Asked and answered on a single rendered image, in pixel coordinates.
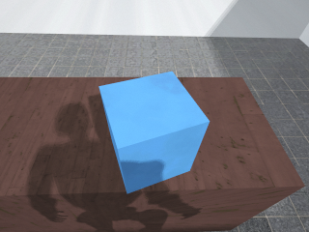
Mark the pedestal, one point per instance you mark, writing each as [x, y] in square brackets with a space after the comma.
[59, 171]

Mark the carton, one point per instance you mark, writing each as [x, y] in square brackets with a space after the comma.
[155, 126]

